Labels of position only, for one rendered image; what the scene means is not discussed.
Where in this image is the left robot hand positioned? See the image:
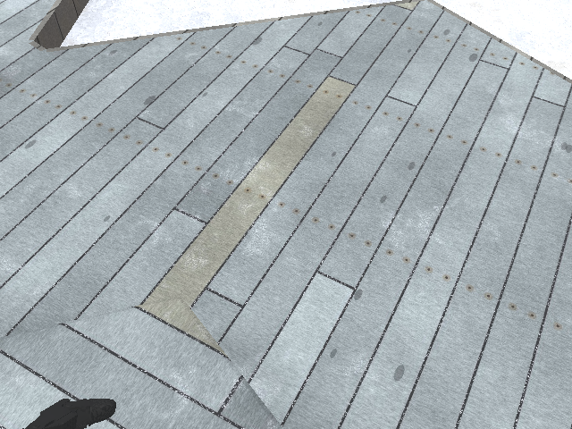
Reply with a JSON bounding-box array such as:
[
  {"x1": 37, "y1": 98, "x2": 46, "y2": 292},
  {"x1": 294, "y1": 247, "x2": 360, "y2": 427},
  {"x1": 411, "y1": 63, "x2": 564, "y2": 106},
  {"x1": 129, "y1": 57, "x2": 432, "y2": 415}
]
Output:
[{"x1": 22, "y1": 399, "x2": 116, "y2": 429}]

